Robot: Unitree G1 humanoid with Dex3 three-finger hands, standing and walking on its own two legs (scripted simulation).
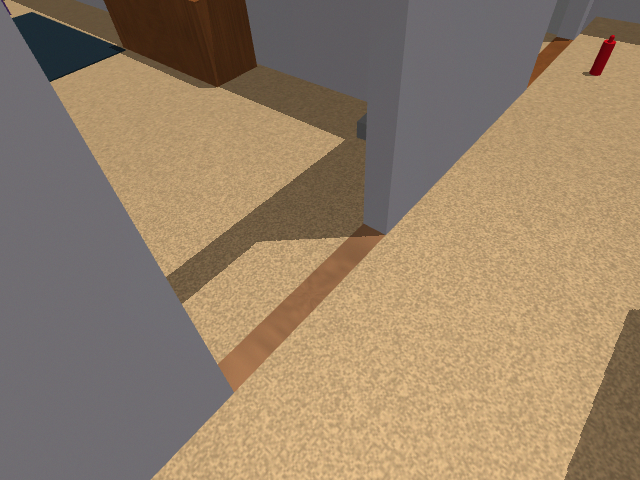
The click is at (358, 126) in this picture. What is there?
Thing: carton on end
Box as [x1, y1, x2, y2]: [357, 113, 366, 139]
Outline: 366,113 357,121 357,137 365,139
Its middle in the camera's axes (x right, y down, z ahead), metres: +0.27 -0.65 +2.17
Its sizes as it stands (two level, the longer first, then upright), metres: 0.118 0.063 0.100
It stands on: the floor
